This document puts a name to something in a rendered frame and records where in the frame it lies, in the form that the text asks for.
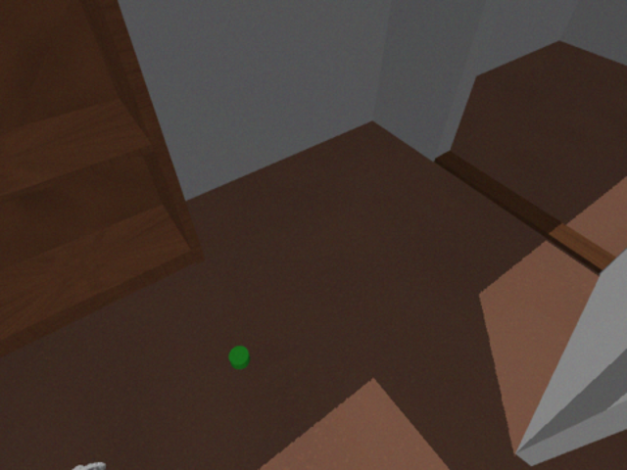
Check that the bookshelf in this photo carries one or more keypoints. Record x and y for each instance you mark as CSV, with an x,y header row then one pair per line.
x,y
91,209

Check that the tin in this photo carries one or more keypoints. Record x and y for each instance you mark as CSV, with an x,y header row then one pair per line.
x,y
239,357

